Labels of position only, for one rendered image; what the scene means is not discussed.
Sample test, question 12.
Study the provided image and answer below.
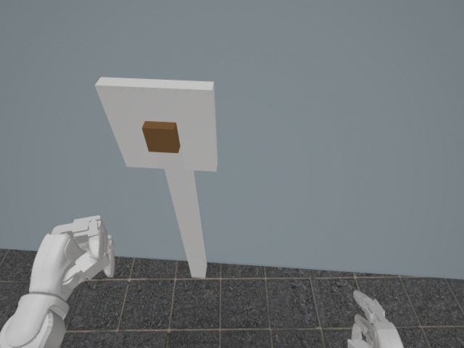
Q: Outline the panel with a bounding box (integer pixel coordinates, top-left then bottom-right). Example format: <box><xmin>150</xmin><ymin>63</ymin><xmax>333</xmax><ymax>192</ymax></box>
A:
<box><xmin>95</xmin><ymin>77</ymin><xmax>218</xmax><ymax>278</ymax></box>

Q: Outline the robot left hand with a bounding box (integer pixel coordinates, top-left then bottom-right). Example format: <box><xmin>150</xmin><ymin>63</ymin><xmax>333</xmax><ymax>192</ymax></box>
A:
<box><xmin>29</xmin><ymin>215</ymin><xmax>115</xmax><ymax>301</ymax></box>

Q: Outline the robot right hand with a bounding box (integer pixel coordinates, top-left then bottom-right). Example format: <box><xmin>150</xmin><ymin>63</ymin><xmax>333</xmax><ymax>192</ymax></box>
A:
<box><xmin>347</xmin><ymin>290</ymin><xmax>404</xmax><ymax>348</ymax></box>

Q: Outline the button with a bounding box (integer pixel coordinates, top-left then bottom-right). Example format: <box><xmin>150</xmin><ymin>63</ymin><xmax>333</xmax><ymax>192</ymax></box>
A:
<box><xmin>142</xmin><ymin>121</ymin><xmax>181</xmax><ymax>153</ymax></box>

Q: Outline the left robot forearm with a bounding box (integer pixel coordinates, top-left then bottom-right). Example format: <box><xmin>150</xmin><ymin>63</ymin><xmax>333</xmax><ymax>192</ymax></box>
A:
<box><xmin>0</xmin><ymin>292</ymin><xmax>70</xmax><ymax>348</ymax></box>

